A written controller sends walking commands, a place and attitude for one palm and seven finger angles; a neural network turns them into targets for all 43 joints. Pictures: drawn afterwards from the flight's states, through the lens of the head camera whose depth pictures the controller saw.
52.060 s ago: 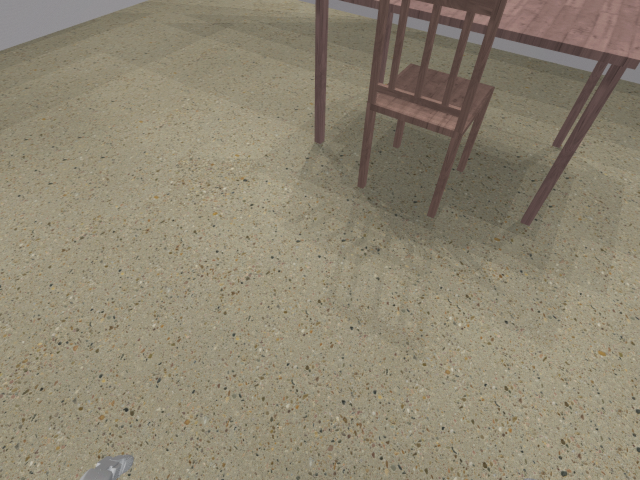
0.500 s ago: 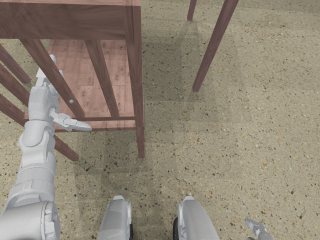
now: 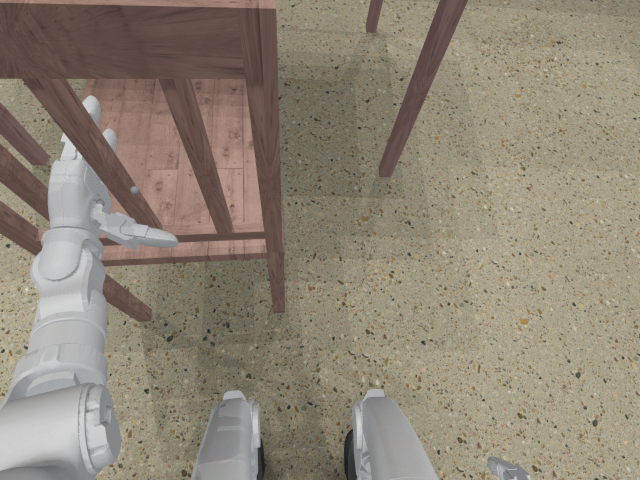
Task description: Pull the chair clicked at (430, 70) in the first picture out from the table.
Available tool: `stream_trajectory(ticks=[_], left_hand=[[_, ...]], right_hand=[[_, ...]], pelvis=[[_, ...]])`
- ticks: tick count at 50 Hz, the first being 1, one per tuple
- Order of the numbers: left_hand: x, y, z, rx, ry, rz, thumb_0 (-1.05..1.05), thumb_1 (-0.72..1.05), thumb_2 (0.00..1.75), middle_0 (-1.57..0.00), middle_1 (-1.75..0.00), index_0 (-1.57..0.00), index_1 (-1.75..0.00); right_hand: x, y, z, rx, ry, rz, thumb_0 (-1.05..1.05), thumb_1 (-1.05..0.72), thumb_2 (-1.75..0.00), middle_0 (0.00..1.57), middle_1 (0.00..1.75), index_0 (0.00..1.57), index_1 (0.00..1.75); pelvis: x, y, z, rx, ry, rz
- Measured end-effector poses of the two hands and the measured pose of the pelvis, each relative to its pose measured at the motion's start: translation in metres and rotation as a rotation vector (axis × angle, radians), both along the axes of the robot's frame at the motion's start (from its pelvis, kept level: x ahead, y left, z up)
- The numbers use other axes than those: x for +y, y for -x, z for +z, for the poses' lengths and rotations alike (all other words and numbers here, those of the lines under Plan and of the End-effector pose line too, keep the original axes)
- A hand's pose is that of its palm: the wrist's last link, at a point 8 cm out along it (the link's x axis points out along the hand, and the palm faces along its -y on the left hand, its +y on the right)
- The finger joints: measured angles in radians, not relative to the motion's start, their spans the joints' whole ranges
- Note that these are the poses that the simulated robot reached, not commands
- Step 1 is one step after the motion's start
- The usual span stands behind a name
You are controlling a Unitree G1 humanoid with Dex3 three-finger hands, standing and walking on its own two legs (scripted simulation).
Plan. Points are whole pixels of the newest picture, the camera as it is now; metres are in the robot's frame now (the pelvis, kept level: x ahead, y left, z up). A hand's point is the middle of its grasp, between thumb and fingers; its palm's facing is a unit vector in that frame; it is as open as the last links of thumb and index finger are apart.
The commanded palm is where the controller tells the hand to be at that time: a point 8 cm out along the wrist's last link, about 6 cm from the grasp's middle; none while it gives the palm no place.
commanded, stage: push the fingers through the gap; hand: left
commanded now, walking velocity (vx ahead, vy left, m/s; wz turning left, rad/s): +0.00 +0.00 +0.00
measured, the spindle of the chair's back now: (113, 174) +0.47 +0.23 +0.03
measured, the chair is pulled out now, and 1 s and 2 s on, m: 0.29 0.29 0.30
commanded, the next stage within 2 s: hook a spindle and tug to test in 0.10 s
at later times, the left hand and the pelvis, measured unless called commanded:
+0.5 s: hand (134, 191) +0.45 +0.21 +0.03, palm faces +0.04 -1.00 -0.03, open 15.9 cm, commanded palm +0.43 +0.25 +0.03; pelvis +0.00 +0.00 +0.00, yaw +0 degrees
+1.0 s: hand (136, 188) +0.46 +0.21 +0.03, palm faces +0.06 -1.00 -0.03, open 6.7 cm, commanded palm +0.43 +0.25 +0.03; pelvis +0.00 +0.00 +0.00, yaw +0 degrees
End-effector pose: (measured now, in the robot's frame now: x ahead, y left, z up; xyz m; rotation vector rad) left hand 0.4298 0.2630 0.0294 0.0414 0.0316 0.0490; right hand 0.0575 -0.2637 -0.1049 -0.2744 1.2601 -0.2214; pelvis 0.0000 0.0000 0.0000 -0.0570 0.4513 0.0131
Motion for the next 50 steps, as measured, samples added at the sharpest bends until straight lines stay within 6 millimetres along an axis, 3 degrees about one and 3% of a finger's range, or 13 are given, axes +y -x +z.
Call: stream_trajectory(ticks=[16,22,30,41,50], left_hand=[[0.003,0.002,-0.002,-0.009,0.009,-0.001,-0.01,-0.5,0.3,-0.08,-0.13,-0.08,-0.13],[0.002,0.002,0.0,-0.025,0.006,-0.003,-0.01,-0.5,0.3,-0.14,-0.33,-0.14,-0.33],[-0.001,-0.004,-0.006,-0.003,0.014,-0.003,-0.01,-0.47,0.32,-0.27,-0.72,-0.26,-0.72],[0.0,-0.007,-0.005,-0.003,0.007,-0.005,-0.01,-0.06,0.49,-0.44,-1.26,-0.44,-1.26],[-0.001,-0.003,-0.002,-0.005,0.009,0.007,0.0,0.43,0.7,-0.49,-1.42,-0.49,-1.42]], right_hand=[[-0.001,-0.013,0.003,-0.032,0.016,0.02,0.01,-0.9,-0.9,0.2,0.3,0.21,0.3],[0.0,-0.013,0.002,-0.029,0.014,0.019,0.01,-0.9,-0.9,0.2,0.3,0.21,0.3],[0.001,-0.008,-0.001,-0.014,0.013,0.014,0.01,-0.9,-0.9,0.2,0.3,0.21,0.3],[0.002,-0.003,-0.001,0.008,0.01,0.001,0.01,-0.9,-0.9,0.2,0.3,0.21,0.3],[0.003,-0.008,0.002,-0.005,0.004,0.001,0.01,-0.9,-0.9,0.2,0.3,0.21,0.3]], pelvis=[[0.001,0.001,-0.001,-0.005,0.005,0.005],[0.001,0.002,-0.002,-0.004,0.006,0.005],[0.002,0.002,-0.003,0.002,0.007,0.006],[0.002,-0.001,-0.002,0.008,0.007,0.003],[0.003,-0.004,0.001,0.003,0.006,0.002]])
